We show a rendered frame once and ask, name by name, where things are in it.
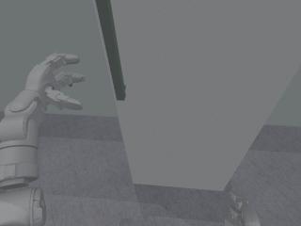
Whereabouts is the robot left hand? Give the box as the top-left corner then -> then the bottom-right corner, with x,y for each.
24,52 -> 86,110

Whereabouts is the robot left upper arm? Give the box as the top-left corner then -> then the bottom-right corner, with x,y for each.
0,186 -> 47,226

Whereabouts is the handle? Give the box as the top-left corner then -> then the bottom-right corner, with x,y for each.
95,0 -> 126,101

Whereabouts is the robot right hand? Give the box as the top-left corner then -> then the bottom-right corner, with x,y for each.
224,189 -> 261,226

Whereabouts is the robot left forearm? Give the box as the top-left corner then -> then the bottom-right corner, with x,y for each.
0,90 -> 48,193

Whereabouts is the fridge door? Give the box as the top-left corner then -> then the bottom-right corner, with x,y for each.
92,0 -> 301,191

